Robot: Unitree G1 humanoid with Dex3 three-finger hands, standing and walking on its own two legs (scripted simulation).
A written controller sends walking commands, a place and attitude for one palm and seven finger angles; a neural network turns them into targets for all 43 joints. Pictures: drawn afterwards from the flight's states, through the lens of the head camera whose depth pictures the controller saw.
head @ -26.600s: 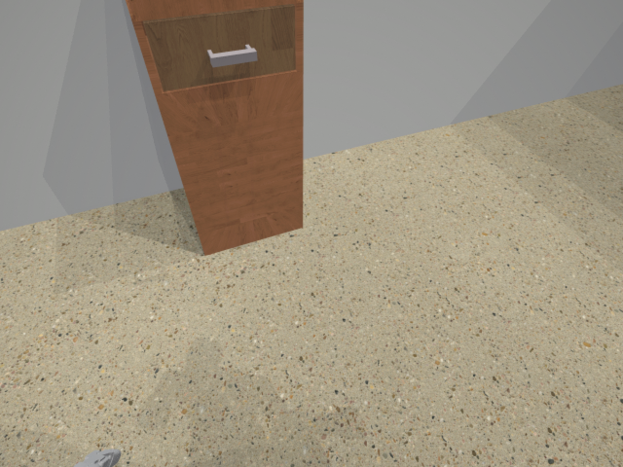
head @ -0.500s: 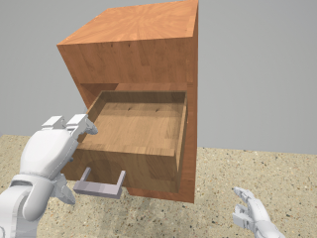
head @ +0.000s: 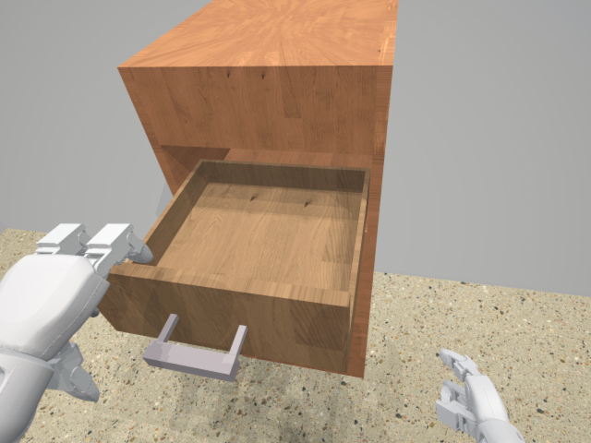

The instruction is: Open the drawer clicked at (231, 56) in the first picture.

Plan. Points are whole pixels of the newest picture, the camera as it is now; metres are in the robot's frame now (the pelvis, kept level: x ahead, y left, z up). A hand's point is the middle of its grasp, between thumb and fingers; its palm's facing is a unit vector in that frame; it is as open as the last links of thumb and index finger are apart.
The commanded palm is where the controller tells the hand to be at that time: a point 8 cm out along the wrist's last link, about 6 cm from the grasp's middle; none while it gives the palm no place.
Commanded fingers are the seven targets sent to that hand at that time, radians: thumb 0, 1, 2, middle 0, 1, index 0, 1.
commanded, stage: draw the hand back to the body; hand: left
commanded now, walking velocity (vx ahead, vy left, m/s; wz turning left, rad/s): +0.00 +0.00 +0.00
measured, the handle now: (198, 344) +0.22 +0.18 +0.04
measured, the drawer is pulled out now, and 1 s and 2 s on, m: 0.29 0.29 0.29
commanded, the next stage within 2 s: step back with the hand held close in 1.02 s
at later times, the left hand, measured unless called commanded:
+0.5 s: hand (112, 258) +0.22 +0.22 +0.22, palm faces +0.39 -0.83 -0.40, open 11.5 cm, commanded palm +0.17 +0.27 +0.23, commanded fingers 0.00 0.38 0.68 -0.24 -0.64 -0.24 -0.64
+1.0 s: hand (110, 264) +0.21 +0.22 +0.22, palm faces +0.46 -0.79 -0.41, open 7.7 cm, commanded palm +0.16 +0.26 +0.23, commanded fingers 0.00 0.90 0.90 -0.20 -0.30 -0.20 -0.30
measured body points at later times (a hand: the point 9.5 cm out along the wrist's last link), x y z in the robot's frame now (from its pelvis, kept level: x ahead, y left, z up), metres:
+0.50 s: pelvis +0.04 +0.00 +0.00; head +0.03 -0.02 +0.45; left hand +0.20 +0.26 +0.24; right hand +0.22 -0.21 -0.08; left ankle +0.01 +0.11 -0.73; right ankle +0.01 -0.12 -0.73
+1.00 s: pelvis +0.04 -0.02 +0.00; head +0.02 -0.05 +0.45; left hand +0.18 +0.26 +0.24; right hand +0.24 -0.23 -0.08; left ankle +0.01 +0.11 -0.73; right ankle +0.01 -0.12 -0.73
